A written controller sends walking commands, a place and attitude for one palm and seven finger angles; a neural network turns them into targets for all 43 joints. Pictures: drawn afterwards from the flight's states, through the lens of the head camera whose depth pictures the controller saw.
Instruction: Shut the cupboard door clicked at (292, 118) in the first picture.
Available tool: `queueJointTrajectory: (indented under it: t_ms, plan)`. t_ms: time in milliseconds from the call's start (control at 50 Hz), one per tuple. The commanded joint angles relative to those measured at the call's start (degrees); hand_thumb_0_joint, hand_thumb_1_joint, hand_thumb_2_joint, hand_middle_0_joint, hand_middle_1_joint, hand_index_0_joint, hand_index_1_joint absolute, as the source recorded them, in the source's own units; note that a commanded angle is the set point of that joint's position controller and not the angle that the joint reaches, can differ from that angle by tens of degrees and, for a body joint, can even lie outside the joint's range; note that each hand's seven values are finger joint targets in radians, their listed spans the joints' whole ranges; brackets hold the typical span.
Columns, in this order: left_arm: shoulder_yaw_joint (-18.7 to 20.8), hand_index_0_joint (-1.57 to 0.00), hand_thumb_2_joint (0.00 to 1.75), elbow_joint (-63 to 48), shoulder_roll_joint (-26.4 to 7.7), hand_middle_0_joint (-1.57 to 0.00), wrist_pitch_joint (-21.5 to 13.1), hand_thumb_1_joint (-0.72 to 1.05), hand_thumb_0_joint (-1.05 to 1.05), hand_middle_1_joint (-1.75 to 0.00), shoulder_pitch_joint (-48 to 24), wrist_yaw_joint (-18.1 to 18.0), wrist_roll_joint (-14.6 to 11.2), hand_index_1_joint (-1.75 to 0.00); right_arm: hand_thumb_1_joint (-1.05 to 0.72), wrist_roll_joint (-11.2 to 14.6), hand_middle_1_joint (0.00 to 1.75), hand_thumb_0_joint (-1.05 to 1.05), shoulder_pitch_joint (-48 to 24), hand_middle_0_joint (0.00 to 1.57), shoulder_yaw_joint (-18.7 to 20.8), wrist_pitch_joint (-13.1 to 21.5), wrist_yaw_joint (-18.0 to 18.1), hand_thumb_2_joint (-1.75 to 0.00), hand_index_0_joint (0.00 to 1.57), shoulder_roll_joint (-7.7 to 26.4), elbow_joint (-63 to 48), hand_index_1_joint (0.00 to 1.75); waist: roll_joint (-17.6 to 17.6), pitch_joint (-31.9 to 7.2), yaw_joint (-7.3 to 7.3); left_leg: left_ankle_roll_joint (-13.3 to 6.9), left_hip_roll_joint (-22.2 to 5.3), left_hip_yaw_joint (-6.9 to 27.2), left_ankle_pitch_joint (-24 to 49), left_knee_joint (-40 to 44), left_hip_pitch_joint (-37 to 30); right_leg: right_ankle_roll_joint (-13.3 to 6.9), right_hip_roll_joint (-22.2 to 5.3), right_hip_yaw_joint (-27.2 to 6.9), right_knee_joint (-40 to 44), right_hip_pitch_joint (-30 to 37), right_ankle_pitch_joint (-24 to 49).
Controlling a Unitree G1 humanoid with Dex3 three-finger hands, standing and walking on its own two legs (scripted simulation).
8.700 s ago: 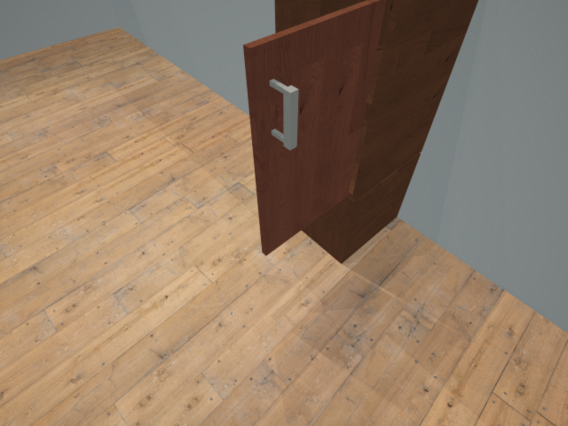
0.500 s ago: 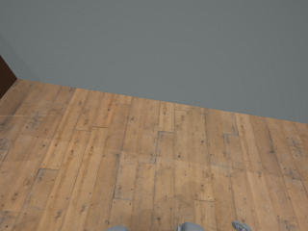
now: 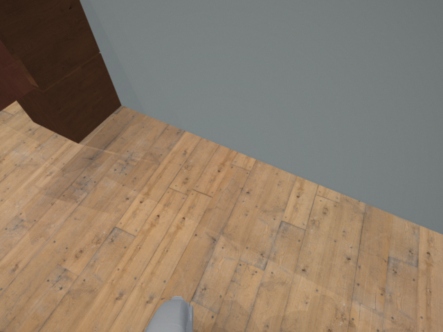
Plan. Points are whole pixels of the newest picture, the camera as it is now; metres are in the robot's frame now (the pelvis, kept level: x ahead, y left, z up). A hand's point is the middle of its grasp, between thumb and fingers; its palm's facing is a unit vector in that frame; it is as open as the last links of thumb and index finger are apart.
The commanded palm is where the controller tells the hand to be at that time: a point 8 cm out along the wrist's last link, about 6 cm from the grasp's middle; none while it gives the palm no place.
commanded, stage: walk to a spot facing it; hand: left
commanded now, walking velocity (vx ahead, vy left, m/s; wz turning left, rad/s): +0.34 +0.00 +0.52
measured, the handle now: out of the picture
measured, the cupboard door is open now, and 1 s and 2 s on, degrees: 90 90 90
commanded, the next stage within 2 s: turn to face it in 1.38 s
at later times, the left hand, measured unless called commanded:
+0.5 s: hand (115, 259) +0.28 +0.27 -0.16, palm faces +0.19 -0.97 -0.16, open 7.4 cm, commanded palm none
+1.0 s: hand (132, 220) +0.38 +0.25 -0.17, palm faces +0.40 -0.89 -0.23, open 7.1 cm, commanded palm none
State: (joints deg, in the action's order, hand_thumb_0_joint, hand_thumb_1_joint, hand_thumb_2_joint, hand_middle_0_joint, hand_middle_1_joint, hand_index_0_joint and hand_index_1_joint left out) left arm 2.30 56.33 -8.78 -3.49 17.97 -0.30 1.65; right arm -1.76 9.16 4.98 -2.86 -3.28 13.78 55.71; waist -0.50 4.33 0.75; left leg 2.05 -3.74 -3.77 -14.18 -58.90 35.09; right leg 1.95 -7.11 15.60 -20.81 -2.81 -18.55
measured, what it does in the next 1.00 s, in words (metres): walks ahead, turning left: left foot, then right foot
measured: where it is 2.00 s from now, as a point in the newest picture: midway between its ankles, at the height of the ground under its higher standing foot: (179, 209)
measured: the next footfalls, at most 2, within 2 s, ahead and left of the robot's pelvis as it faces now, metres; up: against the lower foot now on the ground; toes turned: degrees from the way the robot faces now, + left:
left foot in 0.18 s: +0.19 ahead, +0.13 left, +0.00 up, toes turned +14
right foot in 0.70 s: +0.45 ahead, -0.04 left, +0.00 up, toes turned +6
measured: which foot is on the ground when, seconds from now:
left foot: up 0.00-0.16, down 0.18-0.72, up 0.74-1.00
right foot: down 0.00-0.18, up 0.20-0.68, down 0.70-1.00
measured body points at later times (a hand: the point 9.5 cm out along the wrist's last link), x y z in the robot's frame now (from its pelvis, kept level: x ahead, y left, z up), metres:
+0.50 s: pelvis +0.20 +0.07 +0.00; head +0.22 +0.09 +0.45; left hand +0.27 +0.32 -0.15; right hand +0.26 -0.17 -0.14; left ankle +0.15 +0.12 -0.74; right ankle +0.32 -0.08 -0.67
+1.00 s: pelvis +0.43 +0.06 +0.00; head +0.45 +0.07 +0.45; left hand +0.36 +0.30 -0.15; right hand +0.54 -0.15 -0.16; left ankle +0.46 +0.22 -0.68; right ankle +0.41 -0.04 -0.74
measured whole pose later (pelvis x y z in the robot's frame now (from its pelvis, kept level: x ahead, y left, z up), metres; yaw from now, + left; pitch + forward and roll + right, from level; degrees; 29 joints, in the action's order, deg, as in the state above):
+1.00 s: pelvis +0.43 +0.06 +0.00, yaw +22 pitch +0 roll -1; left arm 3.7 60.4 -10.7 -5.3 16.5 -1.2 1.2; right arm -1.7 13.9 4.3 -0.2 -1.6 9.6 60.5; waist 0.6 2.2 1.3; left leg 0.6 -5.9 -3.5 -10.2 -53.6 35.0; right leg -1.0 -2.6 15.4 -19.9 -4.1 -15.8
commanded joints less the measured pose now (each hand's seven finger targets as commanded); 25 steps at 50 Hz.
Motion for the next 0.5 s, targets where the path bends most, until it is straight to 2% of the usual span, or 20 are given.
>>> queueJointTrajectory:
  t_ms: [0,40,60,80,100,120,140,160,180,200,220,240,260,300,340,380,400,480]
  plan:
    - [2.14,-0.20,0.90,0.00,-10.07,-0.20,-1.46,0.90,0.00,-0.30,7.24,-0.41,0.03,-0.30,-0.90,0.45,0.30,0.00,-11.79,0.20,-1.49,2.65,-0.80,-0.90,0.20,-0.79,-7.81,0.30,-9.16,-0.46,-4.03,-1.23,0.04,-3.36,-0.19,12.70,4.93,-4.67,-13.64,-2.50,4.51,9.60,33.93]
    - [2.34,-0.20,0.90,0.32,-11.05,-0.20,-1.33,0.90,0.00,-0.30,6.94,-0.33,0.10,-0.30,-0.90,0.38,0.30,0.00,-11.51,0.20,-1.73,3.10,-0.72,-0.90,0.20,-0.42,-7.90,0.30,-9.33,-0.26,-3.16,-2.68,1.52,-5.60,-1.39,17.57,-0.34,-4.70,-14.75,-0.90,2.24,8.57,39.48]
    - [2.52,-0.20,0.90,0.35,-11.66,-0.20,-1.26,0.90,0.00,-0.30,6.31,-0.26,0.06,-0.30,-0.90,0.36,0.30,0.00,-9.53,0.20,-1.62,3.37,-0.44,-0.90,0.20,-0.12,-7.48,0.30,-9.62,-1.07,-2.06,-3.72,3.24,-7.21,-3.01,18.90,-4.62,-4.73,-15.01,-0.07,-0.52,7.67,45.10]
    - [2.64,-0.20,0.90,0.54,-12.29,-0.20,-1.21,0.90,0.00,-0.30,5.28,-0.19,0.02,-0.30,-0.90,0.31,0.30,0.00,-5.72,0.20,-1.35,3.68,-0.01,-0.90,0.20,0.48,-6.61,0.30,-10.16,-3.06,-0.10,-4.74,5.03,-8.61,-4.24,20.61,-11.01,-4.42,-14.96,0.99,-5.21,5.98,50.48]
    - [2.78,-0.20,0.90,0.06,-13.48,-0.20,-1.05,0.90,0.00,-0.30,3.79,0.00,-0.40,-0.30,-0.90,0.04,0.30,0.00,0.79,0.20,-0.88,3.92,0.52,-0.90,0.20,2.26,-5.18,0.30,-9.39,-6.28,3.59,-5.73,7.69,-10.23,-2.00,23.82,-20.98,-3.28,-13.55,3.63,-13.25,2.09,51.98]
    - [2.67,-0.20,0.90,-0.58,-12.85,-0.20,-0.92,0.90,0.00,-0.30,2.89,0.46,-0.63,-0.30,-0.90,-0.31,0.30,0.00,9.47,0.20,0.18,4.11,1.26,-0.90,0.20,5.75,-3.06,0.30,-6.22,-11.68,7.91,-7.45,5.29,-6.86,0.48,27.64,-36.62,-1.58,-12.66,3.34,-27.34,-7.17,43.13]
    - [2.36,-0.20,0.90,-3.14,-8.89,-0.20,-0.68,0.90,0.00,-0.30,3.80,1.55,-1.27,-0.30,-0.90,-0.98,0.30,0.00,16.83,0.20,2.29,4.58,2.15,-0.90,0.20,13.78,-1.59,0.30,9.20,-18.76,10.32,-14.59,-12.39,19.66,3.65,30.32,-52.58,1.91,-3.18,2.13,-48.26,-26.33,3.56]
    - [1.94,-0.20,0.90,-6.48,-7.64,-0.20,-0.44,0.90,0.00,-0.30,-1.79,1.44,-1.25,-0.30,-0.90,0.34,0.30,0.00,19.51,0.20,3.29,4.52,3.06,-0.90,0.20,17.80,-0.67,0.30,10.45,-21.01,10.64,-18.37,-21.48,34.07,8.60,38.64,-54.12,1.31,0.40,-8.13,-58.81,-36.63,-13.33]
    - [2.14,-0.20,0.90,-8.24,-8.67,-0.20,-0.32,0.90,0.00,-0.30,-6.66,0.85,-1.22,-0.30,-0.90,0.68,0.30,0.00,16.83,0.20,2.82,4.87,3.42,-0.90,0.20,16.11,-1.24,0.30,0.53,-16.28,8.89,-17.57,-22.38,32.57,2.57,41.06,-44.56,0.55,-1.14,-12.78,-62.90,-38.06,-9.50]
    - [2.03,-0.20,0.90,-6.49,-6.27,-0.20,-0.16,0.90,0.00,-0.30,-6.01,0.64,-0.83,-0.30,-0.90,0.59,0.30,0.00,10.96,0.20,2.23,5.46,4.00,-0.90,0.20,13.76,-2.50,0.30,5.18,-11.71,6.06,-15.72,-19.92,27.77,0.15,42.24,-37.33,0.88,-3.37,-14.46,-62.91,-39.54,-5.12]
    - [2.12,-0.20,0.90,-4.72,-6.47,-0.20,0.32,0.90,0.00,-0.30,-4.30,0.97,-0.21,-0.30,-0.90,0.55,0.30,0.00,7.18,0.20,0.93,5.97,4.08,-0.90,0.20,9.67,-3.15,0.30,7.74,-7.12,3.90,-13.57,-16.69,22.08,0.38,43.70,-29.95,0.99,-4.83,-15.64,-60.22,-37.10,-1.41]
    - [2.20,-0.20,0.90,-3.19,-5.74,-0.20,0.88,0.90,0.00,-0.30,-1.83,1.30,0.21,-0.30,-0.90,0.47,0.30,0.00,5.27,0.20,0.03,6.52,4.11,-0.90,0.20,7.23,-3.22,0.30,8.79,-4.31,1.74,-12.15,-13.91,17.10,3.15,44.65,-25.73,1.22,-5.07,-15.42,-56.74,-34.57,0.41]
    - [2.11,-0.20,0.90,-2.13,-5.18,-0.20,1.34,0.90,0.00,-0.30,-0.26,1.51,0.41,-0.30,-0.90,0.53,0.30,0.00,5.14,0.20,-0.57,7.13,4.13,-0.90,0.20,5.72,-2.83,0.30,7.85,-3.96,0.54,-11.51,-11.66,13.65,8.69,44.72,-24.72,1.47,-4.52,-14.91,-53.56,-32.82,1.70]
    - [1.96,-0.20,0.90,-1.21,-4.68,-0.20,1.85,0.90,0.00,-0.30,1.12,1.54,0.34,-0.30,-0.90,0.76,0.30,0.00,5.85,0.20,-0.84,7.61,4.06,-0.90,0.20,4.92,-1.65,0.30,5.90,-5.62,-1.00,-11.54,-10.03,9.67,14.13,44.98,-25.51,1.95,-3.52,-14.35,-48.98,-31.02,4.29]
    - [1.96,-0.20,0.90,-1.70,-4.57,-0.20,2.22,0.90,0.00,-0.30,-0.93,1.57,0.25,-0.30,-0.90,1.02,0.30,0.00,7.48,0.20,-0.81,7.68,4.01,-0.90,0.20,4.28,-0.60,0.30,4.63,-4.12,-1.08,-11.71,-9.34,8.83,15.41,46.62,-26.61,2.33,-3.13,-14.22,-45.39,-32.90,7.79]
    - [2.01,-0.20,0.90,-3.10,-4.82,-0.20,2.16,0.90,0.00,-0.30,-4.91,1.62,0.21,-0.30,-0.90,1.00,0.30,0.00,9.63,0.20,-0.69,7.83,4.09,-0.90,0.20,3.19,0.52,0.30,3.46,-2.15,-0.54,-12.06,-9.65,9.67,14.88,48.33,-27.47,2.47,-3.13,-14.46,-40.64,-34.67,10.66]
    - [1.88,-0.20,0.90,-3.70,-4.73,-0.20,2.19,0.90,0.00,-0.30,-6.81,1.75,0.21,-0.30,-0.90,1.01,0.30,0.00,10.45,0.20,-0.87,7.87,4.09,-0.90,0.20,3.22,0.89,0.30,2.99,-1.43,-0.39,-12.23,-9.30,8.94,15.71,48.77,-27.79,2.40,-2.94,-14.41,-37.89,-34.70,12.03]
    - [1.27,-0.20,0.90,-6.09,-4.69,-0.20,1.71,0.90,0.00,-0.30,-13.99,2.01,-0.08,-0.30,-0.90,0.72,0.30,0.00,14.31,0.20,-1.22,7.89,4.24,-0.90,0.20,2.94,2.75,0.30,4.74,0.14,1.28,-12.31,-9.20,8.42,20.69,47.85,-31.22,1.47,-1.33,-12.98,-26.83,-33.39,13.17]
